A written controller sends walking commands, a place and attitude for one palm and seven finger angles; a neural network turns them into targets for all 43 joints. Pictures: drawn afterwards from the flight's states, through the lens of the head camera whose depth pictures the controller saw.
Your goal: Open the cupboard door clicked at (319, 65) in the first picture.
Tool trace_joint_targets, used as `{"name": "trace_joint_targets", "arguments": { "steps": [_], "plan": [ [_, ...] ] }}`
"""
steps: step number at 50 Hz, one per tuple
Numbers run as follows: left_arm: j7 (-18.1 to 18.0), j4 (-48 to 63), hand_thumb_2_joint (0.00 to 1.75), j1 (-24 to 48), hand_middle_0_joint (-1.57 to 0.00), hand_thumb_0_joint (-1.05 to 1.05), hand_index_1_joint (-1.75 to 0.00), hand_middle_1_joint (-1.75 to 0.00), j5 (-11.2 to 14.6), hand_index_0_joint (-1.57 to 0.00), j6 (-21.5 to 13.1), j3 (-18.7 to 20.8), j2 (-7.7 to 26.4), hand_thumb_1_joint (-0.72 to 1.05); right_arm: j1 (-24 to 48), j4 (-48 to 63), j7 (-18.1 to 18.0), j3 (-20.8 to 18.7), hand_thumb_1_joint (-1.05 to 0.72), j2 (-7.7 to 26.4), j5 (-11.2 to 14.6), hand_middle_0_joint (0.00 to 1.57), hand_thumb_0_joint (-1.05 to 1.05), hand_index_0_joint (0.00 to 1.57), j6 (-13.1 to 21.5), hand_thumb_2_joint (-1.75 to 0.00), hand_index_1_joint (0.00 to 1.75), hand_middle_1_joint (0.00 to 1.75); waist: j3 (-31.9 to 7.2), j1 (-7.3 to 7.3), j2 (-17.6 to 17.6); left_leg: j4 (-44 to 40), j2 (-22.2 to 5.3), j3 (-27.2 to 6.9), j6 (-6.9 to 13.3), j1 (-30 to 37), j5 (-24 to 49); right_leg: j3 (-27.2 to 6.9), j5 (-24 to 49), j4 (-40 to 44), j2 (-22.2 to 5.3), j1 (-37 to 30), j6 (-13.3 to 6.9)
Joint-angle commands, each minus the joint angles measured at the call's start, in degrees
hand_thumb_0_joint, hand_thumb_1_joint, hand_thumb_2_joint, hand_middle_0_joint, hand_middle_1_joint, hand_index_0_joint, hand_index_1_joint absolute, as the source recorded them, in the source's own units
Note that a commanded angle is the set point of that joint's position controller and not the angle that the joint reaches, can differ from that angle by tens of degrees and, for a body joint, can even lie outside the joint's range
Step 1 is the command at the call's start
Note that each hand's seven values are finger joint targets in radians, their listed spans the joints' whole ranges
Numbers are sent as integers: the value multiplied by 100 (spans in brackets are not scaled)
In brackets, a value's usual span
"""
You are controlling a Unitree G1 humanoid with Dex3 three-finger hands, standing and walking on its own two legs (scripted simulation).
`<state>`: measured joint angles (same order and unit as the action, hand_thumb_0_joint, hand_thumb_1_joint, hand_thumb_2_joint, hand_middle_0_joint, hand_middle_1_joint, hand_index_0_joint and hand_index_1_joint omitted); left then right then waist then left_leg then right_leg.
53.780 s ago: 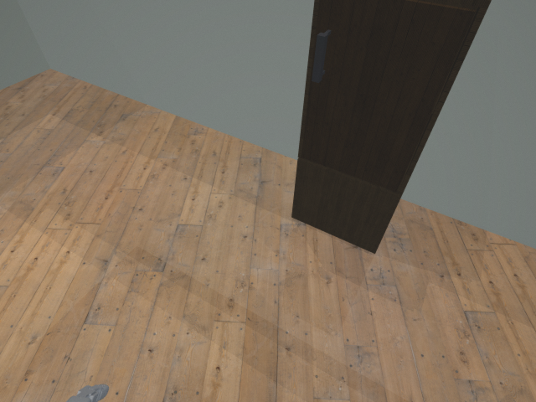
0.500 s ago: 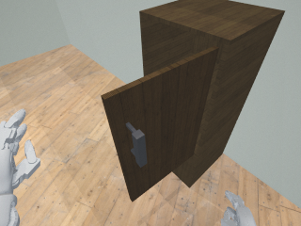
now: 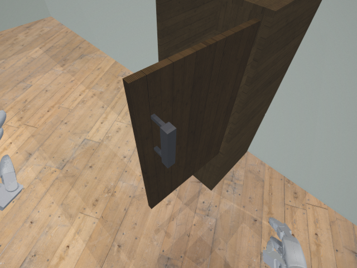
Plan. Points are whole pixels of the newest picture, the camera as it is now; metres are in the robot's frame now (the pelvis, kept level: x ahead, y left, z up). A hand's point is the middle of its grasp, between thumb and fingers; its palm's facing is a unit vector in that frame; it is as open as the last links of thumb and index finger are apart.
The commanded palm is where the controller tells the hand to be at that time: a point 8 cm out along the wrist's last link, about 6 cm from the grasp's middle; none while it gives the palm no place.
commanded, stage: step back with the hand held close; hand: left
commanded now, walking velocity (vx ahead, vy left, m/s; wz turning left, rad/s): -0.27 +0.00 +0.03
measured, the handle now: (162, 141) +0.37 +0.07 +0.07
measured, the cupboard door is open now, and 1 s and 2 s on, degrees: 86 86 86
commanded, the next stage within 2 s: stop stepping back and stand still in 0.60 s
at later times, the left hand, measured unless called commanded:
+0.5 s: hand out of the picture +0.12 +0.27 +0.19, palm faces +0.48 -0.74 -0.46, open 7.4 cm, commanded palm +0.06 +0.30 +0.18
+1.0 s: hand out of the picture +0.05 +0.22 +0.16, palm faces +0.36 -0.78 -0.51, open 7.4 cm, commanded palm -0.02 +0.27 +0.18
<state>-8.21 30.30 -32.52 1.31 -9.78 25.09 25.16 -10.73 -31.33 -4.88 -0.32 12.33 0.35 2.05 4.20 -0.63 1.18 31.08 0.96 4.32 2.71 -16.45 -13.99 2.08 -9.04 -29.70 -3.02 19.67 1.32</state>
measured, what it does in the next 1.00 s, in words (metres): walks backwards: right foot, then left foot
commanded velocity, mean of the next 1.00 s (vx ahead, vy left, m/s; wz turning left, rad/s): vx -0.18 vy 0.03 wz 0.01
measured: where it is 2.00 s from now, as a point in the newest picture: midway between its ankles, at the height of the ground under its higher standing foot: outside the picture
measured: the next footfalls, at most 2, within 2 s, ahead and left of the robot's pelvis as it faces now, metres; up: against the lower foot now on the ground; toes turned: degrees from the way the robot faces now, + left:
right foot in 0.60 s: -0.14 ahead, -0.12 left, +0.00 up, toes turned -3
left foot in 0.80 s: -0.05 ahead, +0.06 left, +0.00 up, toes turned +0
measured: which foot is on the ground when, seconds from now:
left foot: down 0.00-0.64, up 0.66-0.78, down 0.80-1.00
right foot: down 0.00-0.28, up 0.30-0.58, down 0.60-1.00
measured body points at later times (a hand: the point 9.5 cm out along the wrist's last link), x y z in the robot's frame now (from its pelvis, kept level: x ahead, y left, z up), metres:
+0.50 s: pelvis -0.07 +0.00 +0.01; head -0.05 +0.02 +0.46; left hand +0.09 +0.31 +0.21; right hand +0.08 -0.22 -0.08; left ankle +0.03 +0.09 -0.73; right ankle -0.18 -0.14 -0.68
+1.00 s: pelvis -0.17 -0.03 +0.00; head -0.15 -0.03 +0.45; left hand +0.02 +0.26 +0.19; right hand +0.00 -0.28 -0.07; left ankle -0.09 +0.06 -0.73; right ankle -0.18 -0.12 -0.73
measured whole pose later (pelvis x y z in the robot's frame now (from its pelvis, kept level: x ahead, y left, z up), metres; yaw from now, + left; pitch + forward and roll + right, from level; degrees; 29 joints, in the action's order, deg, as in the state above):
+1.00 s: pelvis -0.17 -0.03 +0.00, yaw -1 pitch -1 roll +0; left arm -8.6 28.3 -32.0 2.5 -8.8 24.4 25.9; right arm -10.9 -33.5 -4.5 0.7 13.3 -0.1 7.3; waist 2.1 1.9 1.1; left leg 27.5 2.4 2.3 2.8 -19.7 -7.9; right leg 3.1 -17.7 -31.0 0.8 12.5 -1.0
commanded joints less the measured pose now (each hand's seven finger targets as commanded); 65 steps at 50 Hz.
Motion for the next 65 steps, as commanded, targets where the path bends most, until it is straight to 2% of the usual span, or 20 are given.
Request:
{"name": "trace_joint_targets", "arguments": {
  "steps": [1, 9, 12, 14, 15, 18, 25, 29, 32, 35, 38, 40, 42, 46, 48, 51, 55, 61, 63, 65],
  "plan": [
    [-136, 1048, 90, 172, -20, 0, -30, -30, -58, -20, -395, 702, 715, 90, 488, 917, -43, -312, -90, 823, -22, 20, 0, 20, 375, -90, 30, 30, -721, -13, -754, -1353, -1017, -1025, 249, -2100, -1093, -330, 649, -821, 79, -1967, -62],
    [-231, 1269, 90, 729, -20, 0, -30, -30, -53, -20, -515, 570, 835, 90, 249, 699, 11, -224, -90, 690, -35, 20, 0, 20, 454, -90, 30, 30, -638, 145, 589, 1078, -157, -520, -121, -122, -1350, -1300, -2240, 1345, -1006, 1011, -600],
    [-289, 1432, 90, 547, -20, 0, -30, -30, -17, -20, -565, 724, 935, 90, 327, 718, -51, -188, -90, 737, -54, 20, 0, 20, 466, -90, 30, 30, -687, 150, -295, -73, -479, -987, -13, -287, -1564, -657, -2020, 563, -530, 851, -344],
    [-305, 1631, 90, 508, -20, 0, -30, -30, -73, -20, -639, 895, 885, 90, 418, 856, -96, -227, -90, 887, -95, 20, 0, 20, 553, -90, 30, 30, -722, 82, -2116, -2322, -1705, -2608, 481, -2334, -3296, -47, -1391, -2169, 490, -897, 34],
    [-334, 1720, 90, 661, -20, 0, -30, -30, -157, -20, -641, 983, 963, 90, 358, 828, -90, -254, -90, 729, -157, 20, 0, 20, 637, -90, 30, 30, -690, 106, -2204, -2787, -2067, -2989, 700, -2614, -3111, -228, -1511, -3574, 662, -999, 39],
    [-333, 1406, 90, 371, -20, 0, -30, -30, -57, -20, -645, 968, 943, 90, 374, 625, 14, -347, -90, 641, -89, 20, 0, 20, 783, -90, 30, 30, -851, 54, -898, -1870, -1796, -2237, 662, -1042, -1148, -485, -1833, -3580, 496, 93, -56],
    [-223, 1280, 90, 296, -20, 0, -30, -30, 171, -20, -380, 329, 578, 90, 358, 264, 141, -244, -90, 696, -129, 20, 0, 20, 868, -90, 30, 30, -1194, 79, -1469, -2147, -1359, -1416, 190, 426, -10, 119, -2041, -443, 641, -480, -148],
    [-100, 1475, 90, 308, -20, 0, -30, -30, 264, -20, -494, 649, 1102, 90, 431, 271, 155, -222, -90, 631, -101, 20, 0, 20, 691, -90, 30, 30, -1605, -19, -536, -835, -920, -795, -141, 1240, 1776, -341, 75, 1621, 64, -678, -344],
    [-114, 1337, 90, 185, -20, 0, -30, -30, 291, -20, -686, 1211, 1639, 90, 775, 483, 80, -71, -90, 457, -52, 20, 0, 20, 649, -90, 30, 30, -1382, -193, 712, 1173, -187, -195, -337, -182, -730, -927, 3336, 1211, -1282, -765, -583],
    [-3, 1102, 90, -253, -20, 0, -30, -30, 194, -20, -422, 1179, 1372, 90, 983, 694, 1, -28, -90, 411, 103, 20, 0, 20, 557, -90, 30, 30, -1520, -177, 1285, 1317, 48, -72, -324, -1247, -904, -428, 6389, 271, -1140, -2007, -191],
    [-44, 1175, 90, -451, -20, 0, -30, -30, 268, -20, -291, 891, 1050, 90, 788, 569, -84, 38, -90, 533, 22, 20, 0, 20, 452, -90, 30, 30, -1479, 162, -244, -112, 113, 85, -227, 462, 1367, -83, 4323, -116, -538, -1150, -263],
    [-106, 1334, 90, -295, -20, 0, -30, -30, 293, -20, -275, 761, 1033, 90, 501, 501, -66, -105, -90, 822, 12, 20, 0, 20, 556, -90, 30, 30, -1716, 87, -1097, -610, -895, -981, 184, 1651, 4166, -7, 745, -752, 122, -339, 77],
    [-96, 1180, 90, 47, -20, 0, -30, -30, 283, -20, -330, 542, 874, 90, 187, 408, -3, -218, -90, 875, 55, 20, 0, 20, 753, -90, 30, 30, -1243, 52, -1046, -1202, -1485, -1719, 493, 1300, 3230, -300, -2460, -1214, 388, -71, 54],
    [-182, 1149, 90, 118, -20, 0, -30, -30, 122, -20, -274, 872, 1233, 90, 318, 455, -4, -179, -90, 833, -88, 20, 0, 20, 841, -90, 30, 30, -1142, 46, -1147, -1423, -1166, -1534, 350, 344, 1727, -41, -1433, -295, 303, -888, -93],
    [-142, 988, 90, -257, -20, 0, -30, -30, 144, -20, -286, 756, 1030, 90, 453, 594, 1, -159, -90, 748, -28, 20, 0, 20, 743, -90, 30, 30, -935, 64, -690, -1250, -754, -1039, 83, -623, -384, -106, -840, 654, 109, -1568, -162],
    [-106, 931, 90, -94, -20, 0, -30, -30, 155, -20, -381, 757, 1033, 90, 487, 554, 55, -301, -90, 769, -48, 20, 0, 20, 534, -90, 30, 30, -342, 48, 944, 2323, 72, -651, -379, -594, -1015, -2769, -3515, 2541, -1845, 779, -1086],
    [-104, 439, 90, 467, -20, 0, -30, -30, 31, -20, -555, 587, 893, 90, 321, 294, 17, -165, -90, 625, -79, 20, 0, 20, 602, -90, 30, 30, -423, 236, 338, 1953, -365, -481, -309, -960, -279, -1285, -1378, 1790, -1212, -116, -830],
    [-236, 629, 90, 548, -20, 0, -30, -30, -35, -20, -576, 412, 780, 90, 176, 225, -156, -188, -90, 647, -116, 20, 0, 20, 933, -90, 30, 30, -691, 71, -193, -993, -278, -238, -17, 589, -39, -868, -448, 835, -637, -694, -491],
    [-243, 1124, 90, 609, -20, 0, -30, -30, -25, -20, -650, 500, 876, 90, 218, 381, -101, -244, -90, 801, -96, 20, 0, 20, 926, -90, 30, 30, -989, 3, -936, -859, -984, -1085, 187, 895, 1497, -358, 281, -15, -38, -689, -182],
    [-222, 1081, 90, 377, -20, 0, -30, -30, -34, -20, -649, 717, 1045, 90, 150, 330, -34, -188, -90, 671, -85, 20, 0, 20, 910, -90, 30, 30, -1240, 80, -889, -568, -948, -827, 121, 922, 3027, 4, 1105, -357, 111, -924, -134]
  ]
}}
